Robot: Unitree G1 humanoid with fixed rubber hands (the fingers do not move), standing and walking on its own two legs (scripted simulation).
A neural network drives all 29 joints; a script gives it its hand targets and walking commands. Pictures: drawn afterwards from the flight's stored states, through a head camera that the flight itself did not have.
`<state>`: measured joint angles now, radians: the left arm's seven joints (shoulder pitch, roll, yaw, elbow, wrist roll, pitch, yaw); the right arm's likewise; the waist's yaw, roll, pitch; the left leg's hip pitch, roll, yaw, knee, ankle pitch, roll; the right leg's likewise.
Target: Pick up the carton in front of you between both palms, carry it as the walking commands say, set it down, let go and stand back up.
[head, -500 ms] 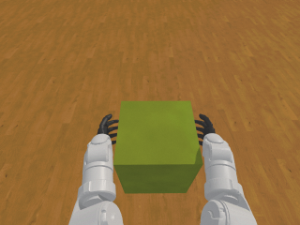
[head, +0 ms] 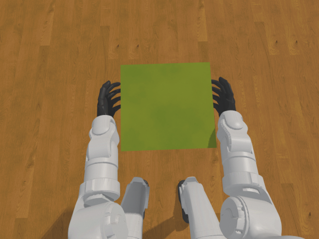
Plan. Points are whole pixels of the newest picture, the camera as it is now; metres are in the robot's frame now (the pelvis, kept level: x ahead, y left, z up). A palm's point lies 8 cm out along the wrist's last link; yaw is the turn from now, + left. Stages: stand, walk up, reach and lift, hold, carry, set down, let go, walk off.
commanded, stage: set down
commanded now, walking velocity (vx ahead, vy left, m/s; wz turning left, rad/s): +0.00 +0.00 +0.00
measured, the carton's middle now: (165, 114) +0.42 +0.00 -0.14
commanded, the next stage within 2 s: none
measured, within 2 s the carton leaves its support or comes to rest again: rests again in 1.70 s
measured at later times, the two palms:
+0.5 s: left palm (121, 116) +0.43 +0.15 -0.22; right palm (210, 110) +0.45 -0.15 -0.23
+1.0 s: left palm (129, 119) +0.46 +0.14 -0.38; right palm (200, 112) +0.49 -0.15 -0.39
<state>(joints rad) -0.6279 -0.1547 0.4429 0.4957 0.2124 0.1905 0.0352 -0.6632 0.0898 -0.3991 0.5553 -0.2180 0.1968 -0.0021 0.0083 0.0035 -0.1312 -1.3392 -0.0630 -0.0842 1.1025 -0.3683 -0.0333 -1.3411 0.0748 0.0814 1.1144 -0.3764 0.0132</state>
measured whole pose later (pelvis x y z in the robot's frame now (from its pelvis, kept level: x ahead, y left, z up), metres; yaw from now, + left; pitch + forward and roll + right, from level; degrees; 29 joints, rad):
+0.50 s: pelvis -0.03 +0.00 -0.13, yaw +1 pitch +46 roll +1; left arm -0.93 -0.08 0.49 0.61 0.20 0.26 0.09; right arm -1.00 -0.04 -0.41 0.73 -0.21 0.26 -0.02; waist 0.01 0.01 -0.16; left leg -1.93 -0.11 -0.08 1.61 -0.48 -0.06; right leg -1.94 0.11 0.08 1.63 -0.50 0.03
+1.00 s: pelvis -0.05 +0.00 -0.24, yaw +2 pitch +46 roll +3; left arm -1.20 0.02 0.49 0.72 0.12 0.23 0.14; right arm -1.32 -0.20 -0.31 0.90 -0.13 0.24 -0.05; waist 0.01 0.02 0.09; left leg -2.23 -0.14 -0.07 1.96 -0.54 -0.10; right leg -2.25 0.14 0.07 1.99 -0.54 0.05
